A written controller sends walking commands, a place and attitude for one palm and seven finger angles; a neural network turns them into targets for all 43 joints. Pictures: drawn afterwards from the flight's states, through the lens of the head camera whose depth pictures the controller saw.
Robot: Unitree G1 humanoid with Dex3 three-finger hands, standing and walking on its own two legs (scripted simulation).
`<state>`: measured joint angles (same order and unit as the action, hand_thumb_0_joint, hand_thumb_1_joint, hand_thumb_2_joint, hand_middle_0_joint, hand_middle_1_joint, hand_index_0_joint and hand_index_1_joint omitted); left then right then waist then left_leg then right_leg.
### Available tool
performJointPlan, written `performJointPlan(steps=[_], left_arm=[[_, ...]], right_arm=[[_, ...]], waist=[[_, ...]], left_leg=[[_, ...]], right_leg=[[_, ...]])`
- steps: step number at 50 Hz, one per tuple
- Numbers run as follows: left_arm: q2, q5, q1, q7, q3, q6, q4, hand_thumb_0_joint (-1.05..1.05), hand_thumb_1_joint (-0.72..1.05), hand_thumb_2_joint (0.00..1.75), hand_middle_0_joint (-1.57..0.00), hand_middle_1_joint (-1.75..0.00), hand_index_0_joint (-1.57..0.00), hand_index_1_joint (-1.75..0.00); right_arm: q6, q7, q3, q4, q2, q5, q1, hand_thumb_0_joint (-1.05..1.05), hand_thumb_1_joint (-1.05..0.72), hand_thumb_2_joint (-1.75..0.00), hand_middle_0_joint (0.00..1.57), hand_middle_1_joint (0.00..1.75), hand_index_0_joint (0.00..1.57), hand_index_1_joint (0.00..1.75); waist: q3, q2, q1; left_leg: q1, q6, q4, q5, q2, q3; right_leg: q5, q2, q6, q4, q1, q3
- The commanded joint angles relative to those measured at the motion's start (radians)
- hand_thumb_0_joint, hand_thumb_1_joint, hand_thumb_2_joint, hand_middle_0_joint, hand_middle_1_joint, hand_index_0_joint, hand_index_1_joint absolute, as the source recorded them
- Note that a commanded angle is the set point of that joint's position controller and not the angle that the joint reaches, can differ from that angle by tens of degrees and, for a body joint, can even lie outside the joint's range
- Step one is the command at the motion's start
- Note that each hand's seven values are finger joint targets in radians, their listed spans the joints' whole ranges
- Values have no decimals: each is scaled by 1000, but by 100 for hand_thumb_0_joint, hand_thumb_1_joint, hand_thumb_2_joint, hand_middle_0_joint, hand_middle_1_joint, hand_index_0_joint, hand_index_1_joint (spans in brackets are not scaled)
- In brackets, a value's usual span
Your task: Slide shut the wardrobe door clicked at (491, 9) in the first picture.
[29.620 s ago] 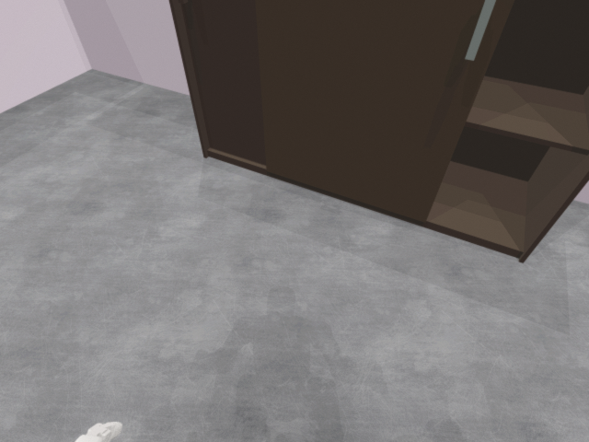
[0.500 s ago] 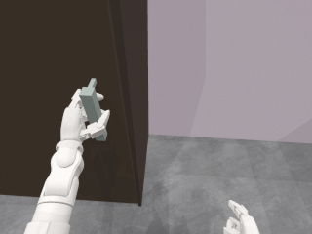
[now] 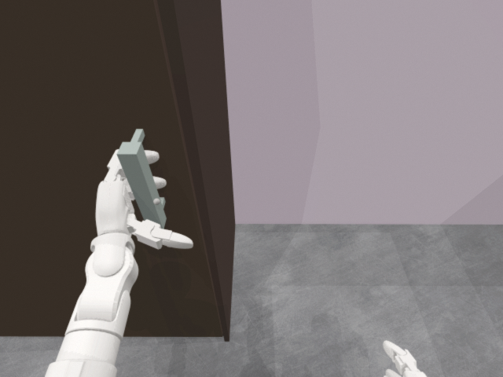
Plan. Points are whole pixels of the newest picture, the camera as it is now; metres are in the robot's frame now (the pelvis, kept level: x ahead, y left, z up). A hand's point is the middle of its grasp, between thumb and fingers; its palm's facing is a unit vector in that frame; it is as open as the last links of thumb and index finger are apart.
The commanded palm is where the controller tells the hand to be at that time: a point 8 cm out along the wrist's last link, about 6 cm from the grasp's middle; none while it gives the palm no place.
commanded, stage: slip the hand off the handle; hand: left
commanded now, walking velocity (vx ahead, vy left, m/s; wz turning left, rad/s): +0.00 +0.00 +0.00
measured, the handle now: (148, 181) +0.38 +0.20 +0.13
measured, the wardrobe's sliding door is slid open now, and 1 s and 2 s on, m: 0.00 0.00 0.00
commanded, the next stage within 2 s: draw the hand back to the body in 1.36 s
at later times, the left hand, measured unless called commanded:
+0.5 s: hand (107, 210) +0.32 +0.25 +0.12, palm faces +0.38 -0.92 -0.12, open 14.5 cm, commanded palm +0.29 +0.29 +0.13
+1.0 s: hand (98, 236) +0.28 +0.24 +0.12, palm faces +0.31 -0.94 -0.12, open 14.7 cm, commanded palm +0.23 +0.28 +0.13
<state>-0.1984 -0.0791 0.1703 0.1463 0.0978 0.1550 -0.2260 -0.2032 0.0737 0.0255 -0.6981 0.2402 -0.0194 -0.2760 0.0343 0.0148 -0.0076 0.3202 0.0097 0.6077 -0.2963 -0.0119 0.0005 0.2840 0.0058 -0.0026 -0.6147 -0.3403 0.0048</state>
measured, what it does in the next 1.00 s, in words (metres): stands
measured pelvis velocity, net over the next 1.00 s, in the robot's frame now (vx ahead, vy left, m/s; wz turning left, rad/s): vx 0.02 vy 0.01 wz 0.01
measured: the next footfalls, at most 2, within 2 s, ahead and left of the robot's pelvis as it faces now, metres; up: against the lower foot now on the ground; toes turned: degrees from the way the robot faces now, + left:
none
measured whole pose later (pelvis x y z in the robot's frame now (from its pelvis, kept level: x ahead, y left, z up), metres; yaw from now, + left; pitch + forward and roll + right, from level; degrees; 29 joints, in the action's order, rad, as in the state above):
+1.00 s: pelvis +0.02 +0.01 -0.01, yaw +0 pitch +1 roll +0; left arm -0.24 -0.16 -0.16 0.01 0.24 0.14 0.03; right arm -0.21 0.07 0.03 -0.65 0.23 -0.02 -0.26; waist 0.08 0.03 -0.04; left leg 0.34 0.00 0.67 -0.36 0.00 0.00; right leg 0.34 0.02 0.01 -0.66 -0.35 0.01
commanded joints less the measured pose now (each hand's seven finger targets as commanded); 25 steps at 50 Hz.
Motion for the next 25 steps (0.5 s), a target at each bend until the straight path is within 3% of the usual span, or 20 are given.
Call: performJointPlan(steps=[1,3,4,5,7,10,15,19,25], left_arm=[[-154,5,240,28,99,22,252,0,-55,20,-25,-115,-25,-115],[-139,5,235,27,85,3,282,0,-55,20,-25,-115,-25,-115],[-97,13,252,27,42,-8,250,0,-55,20,-25,-115,-25,-115],[-131,5,220,30,92,-13,235,0,-55,20,-25,-115,-25,-115],[-166,6,197,26,124,-22,257,0,-55,20,-25,-115,-25,-115],[-175,11,165,19,139,-34,269,0,-55,20,-25,-115,-25,-115],[-209,-21,150,-1,188,-51,272,0,-55,20,-25,-115,-25,-115],[-242,-24,140,-25,224,-22,316,0,-55,20,-25,-115,-25,-115],[-242,-46,266,-117,183,64,297,0,-55,20,-25,-115,-25,-115]], right_arm=[[-66,5,-47,180,113,8,127,0,-90,-90,20,30,20,30],[-55,2,-46,182,111,8,122,0,-90,-90,20,30,20,30],[-48,2,-44,171,108,10,115,0,-90,-90,20,30,20,30],[-43,1,-48,172,112,8,103,0,-90,-90,20,30,20,30],[-26,3,-47,181,109,6,120,0,-90,-90,20,30,20,30],[-6,7,-43,193,100,5,127,0,-90,-90,20,30,20,30],[27,16,-36,203,94,-1,138,0,-90,-90,20,30,20,30],[30,17,-39,207,92,0,142,0,-90,-90,20,30,20,30],[-7,25,-40,184,111,-2,130,0,-90,-90,20,30,20,30]], waist=[[209,-56,-34],[217,-47,-28],[172,-54,-5],[180,-90,-18],[186,-77,-26],[202,-35,-36],[176,-49,-36],[200,-6,-41],[170,40,9]], left_leg=[[-42,-34,-80,163,15,31],[-46,-30,-70,208,19,36],[-41,-30,-66,203,15,31],[-31,-30,-62,203,15,28],[-23,-28,-65,199,20,34],[-29,-27,-64,200,22,38],[-18,-25,-64,205,23,38],[-36,-24,-56,240,18,37],[-44,-26,-37,172,10,12]], right_leg=[[-129,-1,-10,99,94,18],[-194,1,-8,84,102,22],[-189,0,-6,86,72,27],[-191,-1,-5,87,79,27],[-187,1,-6,85,91,23],[-187,1,-10,82,101,22],[-204,-2,-12,89,114,21],[-239,-5,-16,71,118,22],[-154,-11,-15,66,26,22]])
